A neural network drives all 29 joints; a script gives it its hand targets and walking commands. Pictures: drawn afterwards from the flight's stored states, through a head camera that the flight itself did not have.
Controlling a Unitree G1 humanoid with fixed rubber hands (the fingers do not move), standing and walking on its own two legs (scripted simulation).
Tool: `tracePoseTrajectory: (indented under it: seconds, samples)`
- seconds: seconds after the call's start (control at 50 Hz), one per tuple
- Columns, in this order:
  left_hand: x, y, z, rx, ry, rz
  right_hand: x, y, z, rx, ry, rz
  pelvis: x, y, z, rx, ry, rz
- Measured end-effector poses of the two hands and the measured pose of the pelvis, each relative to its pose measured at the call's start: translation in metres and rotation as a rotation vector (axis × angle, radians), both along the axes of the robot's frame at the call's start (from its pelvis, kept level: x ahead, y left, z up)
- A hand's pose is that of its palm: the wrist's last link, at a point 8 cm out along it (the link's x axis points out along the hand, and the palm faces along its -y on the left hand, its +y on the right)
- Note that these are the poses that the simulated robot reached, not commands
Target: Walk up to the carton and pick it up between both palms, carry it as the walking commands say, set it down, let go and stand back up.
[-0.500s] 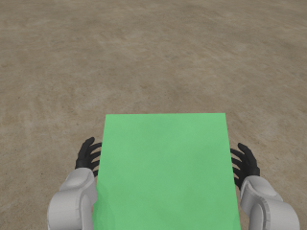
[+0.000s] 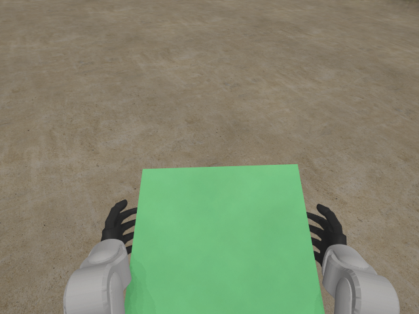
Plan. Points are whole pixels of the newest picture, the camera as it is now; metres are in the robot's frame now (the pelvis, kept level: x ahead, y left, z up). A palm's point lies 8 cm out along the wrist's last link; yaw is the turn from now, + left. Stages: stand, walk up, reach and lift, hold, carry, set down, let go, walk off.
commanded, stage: carry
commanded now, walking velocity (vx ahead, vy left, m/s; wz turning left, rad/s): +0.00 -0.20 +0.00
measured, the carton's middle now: (222, 257) +0.25 +0.01 +0.01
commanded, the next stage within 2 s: none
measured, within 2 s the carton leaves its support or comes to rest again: neither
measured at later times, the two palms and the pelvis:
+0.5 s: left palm (224, 284) +0.17 +0.01 +0.08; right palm out of the picture +0.17 -0.34 +0.08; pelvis -0.06 -0.17 -0.01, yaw +1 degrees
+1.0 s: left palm out of the picture +0.13 -0.16 +0.09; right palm out of the picture +0.11 -0.51 +0.07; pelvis -0.11 -0.33 -0.01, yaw +0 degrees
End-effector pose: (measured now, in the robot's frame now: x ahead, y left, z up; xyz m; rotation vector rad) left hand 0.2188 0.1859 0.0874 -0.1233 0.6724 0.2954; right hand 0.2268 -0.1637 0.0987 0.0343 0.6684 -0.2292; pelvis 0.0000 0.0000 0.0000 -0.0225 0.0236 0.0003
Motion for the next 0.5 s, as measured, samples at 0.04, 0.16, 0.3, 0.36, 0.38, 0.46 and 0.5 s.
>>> tracePoseTrajectory:
  seconds: [0.04, 0.16, 0.3, 0.36, 0.38, 0.46, 0.5]
  samples:
    - [-0.003, -0.013, 0.004, -0.008, -0.002, -0.013, -0.008, -0.013, 0.005, -0.01, 0.0, -0.011, -0.005, -0.012, 0.004, -0.008, -0.005, 0.0]
    - [-0.001, -0.065, 0.015, 0.007, -0.043, -0.052, -0.022, -0.065, 0.016, -0.015, -0.039, -0.052, -0.019, -0.055, 0.005, -0.03, 0.004, -0.011]
    - [-0.012, -0.14, 0.001, 0.079, -0.013, -0.076, -0.038, -0.14, -0.018, 0.053, -0.013, -0.074, -0.036, -0.12, -0.014, -0.007, 0.009, -0.015]
    - [-0.024, -0.159, -0.005, 0.094, 0.039, -0.08, -0.05, -0.158, -0.032, 0.087, 0.039, -0.081, -0.044, -0.136, -0.011, 0.019, -0.001, -0.007]
    - [-0.028, -0.163, -0.006, 0.093, 0.045, -0.079, -0.053, -0.163, -0.033, 0.09, 0.045, -0.079, -0.046, -0.141, -0.01, 0.02, -0.002, -0.005]
    - [-0.04, -0.173, -0.006, 0.074, 0.009, -0.048, -0.058, -0.174, -0.024, 0.059, 0.01, -0.052, -0.054, -0.16, -0.01, 0.013, -0.003, 0.004]
    - [-0.046, -0.177, -0.007, 0.051, -0.019, -0.031, -0.057, -0.178, -0.016, 0.033, -0.018, -0.035, -0.059, -0.169, -0.013, 0.005, 0.0, 0.01]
